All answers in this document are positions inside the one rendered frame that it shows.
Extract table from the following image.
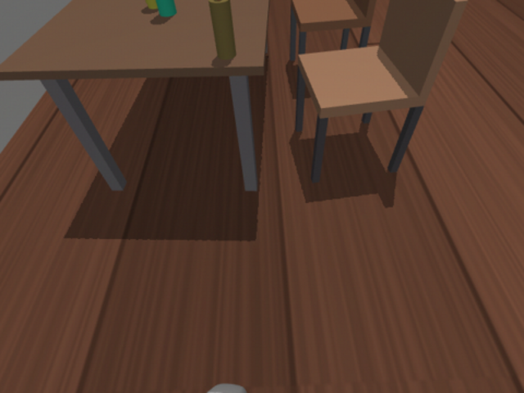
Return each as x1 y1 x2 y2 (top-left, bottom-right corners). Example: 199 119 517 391
0 0 270 191

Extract chair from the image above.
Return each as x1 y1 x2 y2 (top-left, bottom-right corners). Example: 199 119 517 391
296 0 468 183
290 0 377 61

